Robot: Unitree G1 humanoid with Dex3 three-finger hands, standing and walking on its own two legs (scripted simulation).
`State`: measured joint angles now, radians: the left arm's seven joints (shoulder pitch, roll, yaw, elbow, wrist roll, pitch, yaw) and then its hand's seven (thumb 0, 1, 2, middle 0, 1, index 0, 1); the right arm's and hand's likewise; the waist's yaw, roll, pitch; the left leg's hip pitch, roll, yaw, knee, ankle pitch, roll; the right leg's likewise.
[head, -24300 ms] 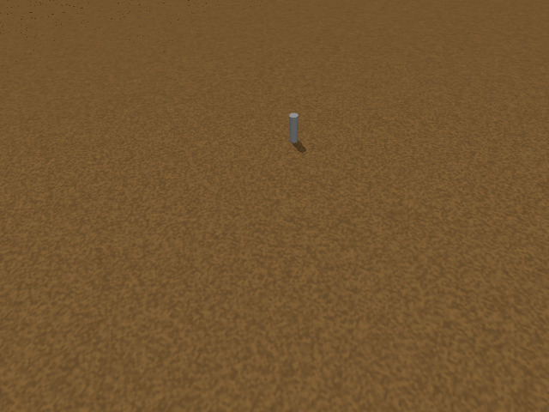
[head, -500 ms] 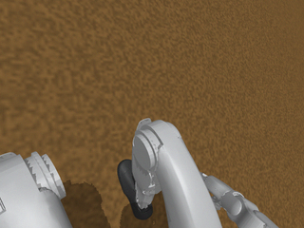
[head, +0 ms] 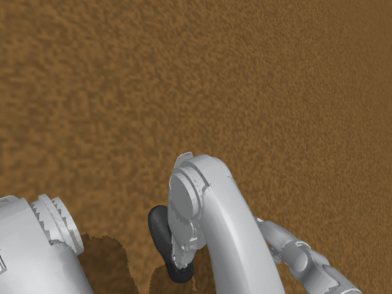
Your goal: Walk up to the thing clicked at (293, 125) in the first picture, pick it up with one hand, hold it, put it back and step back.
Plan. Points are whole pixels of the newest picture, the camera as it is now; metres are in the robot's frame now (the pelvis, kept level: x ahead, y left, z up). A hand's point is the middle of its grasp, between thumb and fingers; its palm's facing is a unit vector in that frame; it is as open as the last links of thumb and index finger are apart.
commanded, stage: open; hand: left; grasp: from the side
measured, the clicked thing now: out of the picture +0.45 +0.37 -0.20
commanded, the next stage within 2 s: withdraw in 0.28 s
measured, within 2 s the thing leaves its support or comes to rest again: neither
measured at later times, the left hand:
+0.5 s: hand out of the picture +0.46 +0.38 -0.16, palm faces +0.58 -0.82 -0.01, open 15.7 cm
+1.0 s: hand out of the picture +0.42 +0.47 -0.09, palm faces +0.59 -0.79 -0.17, open 17.4 cm
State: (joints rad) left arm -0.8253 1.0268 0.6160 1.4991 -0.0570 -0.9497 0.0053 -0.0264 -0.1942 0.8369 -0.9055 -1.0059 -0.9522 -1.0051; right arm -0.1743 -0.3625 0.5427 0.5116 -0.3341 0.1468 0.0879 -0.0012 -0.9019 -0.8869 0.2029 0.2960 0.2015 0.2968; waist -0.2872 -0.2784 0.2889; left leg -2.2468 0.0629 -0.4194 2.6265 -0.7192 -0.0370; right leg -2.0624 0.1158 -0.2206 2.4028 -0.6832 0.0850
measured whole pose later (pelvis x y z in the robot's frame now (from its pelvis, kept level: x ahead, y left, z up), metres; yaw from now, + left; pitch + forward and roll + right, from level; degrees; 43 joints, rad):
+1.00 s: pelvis +0.00 +0.00 +0.02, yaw +2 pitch +21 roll -15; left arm -0.84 1.15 0.71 1.38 0.04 -0.55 -0.12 -0.02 -0.55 0.04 -0.07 -0.09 -0.09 -0.08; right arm -0.04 -0.35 0.39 0.53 -0.19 0.19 0.07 0.00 -0.89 -0.89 0.20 0.30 0.20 0.30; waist -0.24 -0.18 0.18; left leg -2.28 0.08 -0.33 2.55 -0.69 -0.01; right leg -2.10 0.09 -0.17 2.36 -0.68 0.07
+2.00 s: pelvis +0.07 -0.01 +0.35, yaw +17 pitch +21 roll -3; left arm 0.20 0.30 0.15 0.24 -0.01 0.18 0.17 -0.01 -0.58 0.03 -0.05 -0.04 -0.05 -0.05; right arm 0.20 -0.22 0.01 0.51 0.05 0.03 -0.13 0.01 -0.90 -0.90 0.20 0.30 0.20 0.30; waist -0.05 0.01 -0.17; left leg -1.15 0.08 -0.06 1.34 -0.56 -0.04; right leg -1.06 -0.02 -0.06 1.30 -0.60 0.01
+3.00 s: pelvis +0.09 -0.01 +0.43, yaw +19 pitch +7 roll -2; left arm 0.46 0.20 -0.01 0.00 -0.01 0.27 0.15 -0.02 -0.56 0.04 -0.05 -0.05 -0.05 -0.06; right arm 0.28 -0.21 0.02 0.51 0.02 -0.11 -0.18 0.01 -0.90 -0.90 0.20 0.30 0.20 0.30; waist -0.03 0.04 -0.10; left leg -0.64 0.07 -0.03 0.94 -0.43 -0.04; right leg -0.56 -0.02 -0.06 0.91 -0.48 0.01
